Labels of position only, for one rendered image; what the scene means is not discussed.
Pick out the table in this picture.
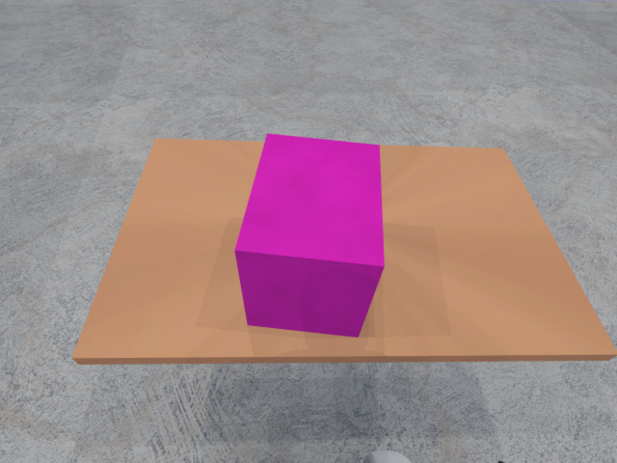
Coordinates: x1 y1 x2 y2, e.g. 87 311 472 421
71 139 617 365

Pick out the carton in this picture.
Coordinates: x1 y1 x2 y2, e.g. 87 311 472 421
234 133 385 338

